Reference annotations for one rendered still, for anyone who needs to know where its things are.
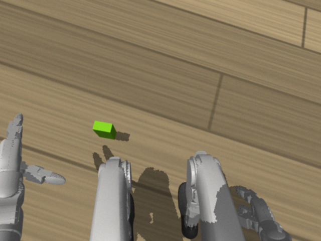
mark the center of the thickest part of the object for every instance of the right robot arm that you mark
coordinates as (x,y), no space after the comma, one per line
(270,230)

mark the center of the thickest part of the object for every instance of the right robot foot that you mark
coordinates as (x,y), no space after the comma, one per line
(188,232)

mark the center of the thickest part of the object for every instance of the right robot hand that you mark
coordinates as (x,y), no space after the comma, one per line
(259,211)

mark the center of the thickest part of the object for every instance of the left robot hand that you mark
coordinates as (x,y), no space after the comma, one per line
(11,157)

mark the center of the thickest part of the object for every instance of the carton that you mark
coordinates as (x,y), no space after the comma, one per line
(104,130)

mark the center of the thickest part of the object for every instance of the left robot arm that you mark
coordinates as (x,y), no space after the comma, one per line
(12,191)

